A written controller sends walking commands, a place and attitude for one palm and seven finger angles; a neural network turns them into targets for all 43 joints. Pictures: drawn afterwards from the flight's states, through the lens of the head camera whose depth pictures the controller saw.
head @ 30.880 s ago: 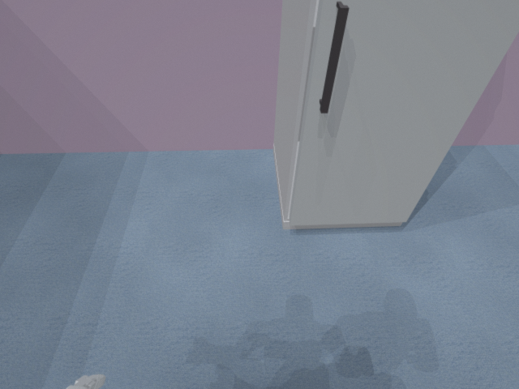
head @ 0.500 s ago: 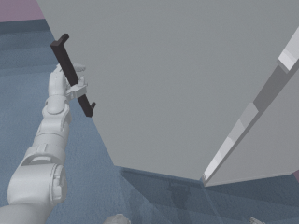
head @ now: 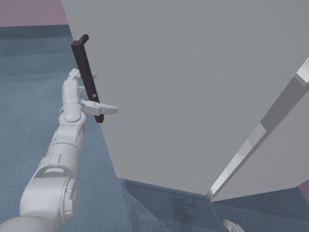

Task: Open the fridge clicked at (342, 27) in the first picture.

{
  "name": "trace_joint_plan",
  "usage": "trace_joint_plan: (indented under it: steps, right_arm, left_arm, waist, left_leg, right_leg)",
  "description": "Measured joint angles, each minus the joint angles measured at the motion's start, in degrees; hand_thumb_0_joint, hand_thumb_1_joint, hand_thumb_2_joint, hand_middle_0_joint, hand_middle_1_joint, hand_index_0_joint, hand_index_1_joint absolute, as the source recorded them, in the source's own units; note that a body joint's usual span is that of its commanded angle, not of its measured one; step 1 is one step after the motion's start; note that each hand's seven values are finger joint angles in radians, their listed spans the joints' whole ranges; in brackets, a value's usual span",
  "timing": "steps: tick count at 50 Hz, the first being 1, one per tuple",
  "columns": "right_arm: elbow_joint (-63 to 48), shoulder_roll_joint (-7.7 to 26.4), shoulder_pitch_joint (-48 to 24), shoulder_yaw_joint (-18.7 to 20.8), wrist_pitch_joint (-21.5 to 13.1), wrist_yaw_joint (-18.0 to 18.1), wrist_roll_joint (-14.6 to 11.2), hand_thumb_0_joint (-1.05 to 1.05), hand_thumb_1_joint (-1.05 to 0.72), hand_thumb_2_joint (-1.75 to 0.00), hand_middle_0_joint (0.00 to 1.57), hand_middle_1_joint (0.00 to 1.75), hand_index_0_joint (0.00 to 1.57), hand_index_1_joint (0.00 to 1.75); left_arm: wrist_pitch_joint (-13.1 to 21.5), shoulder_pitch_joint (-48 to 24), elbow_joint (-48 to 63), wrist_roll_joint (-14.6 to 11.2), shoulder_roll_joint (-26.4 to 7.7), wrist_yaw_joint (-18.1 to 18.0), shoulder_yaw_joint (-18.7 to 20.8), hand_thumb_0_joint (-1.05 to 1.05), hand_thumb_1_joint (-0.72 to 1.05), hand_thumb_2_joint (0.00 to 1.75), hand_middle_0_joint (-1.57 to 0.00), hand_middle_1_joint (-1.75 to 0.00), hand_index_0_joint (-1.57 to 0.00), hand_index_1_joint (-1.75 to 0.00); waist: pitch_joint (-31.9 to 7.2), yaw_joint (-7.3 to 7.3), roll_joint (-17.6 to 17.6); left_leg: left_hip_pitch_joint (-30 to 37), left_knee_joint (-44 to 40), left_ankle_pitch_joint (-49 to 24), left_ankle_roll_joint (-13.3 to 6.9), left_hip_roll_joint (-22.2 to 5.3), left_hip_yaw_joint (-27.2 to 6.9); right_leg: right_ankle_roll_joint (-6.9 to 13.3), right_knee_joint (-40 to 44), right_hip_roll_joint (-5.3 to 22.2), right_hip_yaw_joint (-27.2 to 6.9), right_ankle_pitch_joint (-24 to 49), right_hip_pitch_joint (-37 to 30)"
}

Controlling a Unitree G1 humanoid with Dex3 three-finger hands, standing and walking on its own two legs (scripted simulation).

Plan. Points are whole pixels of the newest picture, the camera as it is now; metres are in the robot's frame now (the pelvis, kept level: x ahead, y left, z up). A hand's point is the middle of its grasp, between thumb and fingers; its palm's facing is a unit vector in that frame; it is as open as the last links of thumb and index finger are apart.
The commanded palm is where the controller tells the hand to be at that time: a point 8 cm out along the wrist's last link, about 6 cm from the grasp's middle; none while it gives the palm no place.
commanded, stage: loosen the grip on the handle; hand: left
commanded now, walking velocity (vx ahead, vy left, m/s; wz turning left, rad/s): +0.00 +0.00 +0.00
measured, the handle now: (93, 85) +0.49 +0.19 +0.11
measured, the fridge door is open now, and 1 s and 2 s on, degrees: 70 70 70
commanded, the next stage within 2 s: slip the hand off the handle in 0.12 s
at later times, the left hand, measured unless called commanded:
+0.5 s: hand (69, 95) +0.44 +0.24 +0.12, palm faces +0.32 -0.93 -0.20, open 14.6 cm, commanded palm +0.40 +0.28 +0.12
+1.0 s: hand (54, 99) +0.43 +0.28 +0.11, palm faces +0.25 -0.96 -0.16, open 14.6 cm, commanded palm +0.37 +0.32 +0.12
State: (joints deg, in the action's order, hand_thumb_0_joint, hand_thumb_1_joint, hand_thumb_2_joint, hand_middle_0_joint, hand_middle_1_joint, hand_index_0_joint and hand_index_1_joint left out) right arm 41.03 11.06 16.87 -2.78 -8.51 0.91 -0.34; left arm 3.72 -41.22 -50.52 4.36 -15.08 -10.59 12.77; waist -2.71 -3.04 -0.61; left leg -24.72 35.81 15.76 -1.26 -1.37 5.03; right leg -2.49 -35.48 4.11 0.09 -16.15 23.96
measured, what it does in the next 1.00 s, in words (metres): stands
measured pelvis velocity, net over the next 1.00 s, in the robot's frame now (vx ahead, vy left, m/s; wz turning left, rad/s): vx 0.03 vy -0.01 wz -0.01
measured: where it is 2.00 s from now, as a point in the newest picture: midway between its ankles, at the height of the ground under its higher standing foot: outside the picture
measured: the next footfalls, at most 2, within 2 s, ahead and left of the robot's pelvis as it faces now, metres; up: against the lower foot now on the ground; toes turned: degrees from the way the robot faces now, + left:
none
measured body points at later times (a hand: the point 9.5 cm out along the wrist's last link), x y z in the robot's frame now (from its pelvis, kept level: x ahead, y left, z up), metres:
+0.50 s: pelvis +0.01 -0.04 +0.00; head +0.05 -0.03 +0.45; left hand +0.41 +0.29 +0.13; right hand +0.10 -0.31 -0.11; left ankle +0.03 +0.10 -0.72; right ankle +0.02 -0.16 -0.72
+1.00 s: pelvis +0.03 -0.01 +0.00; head +0.07 -0.01 +0.45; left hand +0.41 +0.33 +0.12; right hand +0.09 -0.29 -0.11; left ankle +0.03 +0.10 -0.72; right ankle +0.02 -0.16 -0.72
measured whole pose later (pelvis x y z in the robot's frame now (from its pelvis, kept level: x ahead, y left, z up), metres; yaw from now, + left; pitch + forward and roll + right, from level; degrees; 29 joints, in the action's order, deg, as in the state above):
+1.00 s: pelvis +0.03 -0.01 +0.00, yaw +0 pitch +9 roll -1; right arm 37.6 15.9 22.4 0.5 -2.1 3.5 -2.6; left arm 9.2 -28.0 -44.2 -5.1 -29.6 11.4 25.1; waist -5.3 -2.6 0.9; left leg -28.0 38.6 19.4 -0.1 -3.7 3.9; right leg -2.0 -35.6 1.8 1.0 -18.3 26.0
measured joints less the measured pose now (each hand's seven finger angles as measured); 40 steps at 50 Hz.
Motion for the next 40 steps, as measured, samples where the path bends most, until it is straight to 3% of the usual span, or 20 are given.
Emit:
trace_joint_plan:
  steps: [5,12,17,22,28,40]
  right_arm:
    - [0.0,1.0,0.8,1.1,-0.1,0.6,0.3,0.01,-0.90,-0.90,0.21,0.30,0.21,0.30]
    - [0.9,4.0,2.3,3.0,0.9,0.9,-0.5,0.01,-0.90,-0.90,0.21,0.30,0.21,0.30]
    - [-0.5,4.8,0.9,3.0,2.7,1.9,-0.9,0.01,-0.90,-0.90,0.21,0.30,0.21,0.30]
    - [-1.6,5.4,1.3,3.4,3.2,2.4,-1.2,0.01,-0.90,-0.90,0.20,0.30,0.21,0.30]
    - [-0.7,5.8,1.8,3.0,3.8,2.9,-2.0,0.01,-0.90,-0.90,0.20,0.30,0.21,0.30]
    - [-1.5,4.9,2.0,2.0,4.9,3.3,-1.8,0.01,-0.90,-0.90,0.21,0.30,0.21,0.30]
  left_arm:
    - [0.8,1.0,1.2,-1.1,-2.4,1.1,1.3,-0.01,-0.50,0.22,-0.31,-1.23,-0.35,-1.25]
    - [2.5,4.1,4.4,-3.1,-2.2,4.2,0.7,-0.01,-0.54,0.20,-0.27,-1.17,-0.29,-1.18]
    - [1.6,3.2,0.4,-2.2,-6.6,6.2,5.8,-0.01,-0.54,0.20,-0.26,-1.15,-0.29,-1.17]
    - [3.7,4.5,0.8,-3.2,-10.7,9.7,7.8,-0.01,-0.54,0.20,-0.25,-1.15,-0.27,-1.16]
    - [4.9,3.4,-2.8,-5.8,-13.4,15.2,8.1,-0.01,-0.54,0.20,-0.25,-1.15,-0.26,-1.15]
    - [7.2,0.8,-7.8,-5.1,-17.4,19.5,12.1,-0.01,-0.54,0.20,-0.25,-1.15,-0.26,-1.15]
  waist:
    - [0.2,-0.15,0.2]
    - [-0.8,0.44,0.9]
    - [-0.5,-0.84,0.3]
    - [0.0,-0.38,0.5]
    - [-0.2,0.49,1.0]
    - [-0.8,-0.95,0.5]
  left_leg:
    - [-1.1,0.6,0.4,0.5,-0.6,-0.4]
    - [-0.5,1.1,1.3,1.4,-1.3,-1.4]
    - [-0.6,0.7,1.0,2.0,-1.9,-1.6]
    - [-1.3,0.7,0.8,2.6,-2.5,-2.1]
    - [-2.2,1.2,1.0,2.8,-2.6,-3.3]
    - [-5.0,3.2,2.2,2.4,-2.6,-3.1]
  right_leg:
    - [0.2,-0.3,-0.6,0.3,-0.2,0.9]
    - [0.7,-0.6,-1.3,1.3,-1.3,-0.1]
    - [1.5,-1.3,-1.9,1.5,-1.7,0.6]
    - [2.2,-1.3,-2.5,2.0,-1.7,1.2]
    - [2.4,-1.4,-2.6,3.1,-2.1,1.4]
    - [1.9,-2.3,-2.5,2.8,-2.6,3.8]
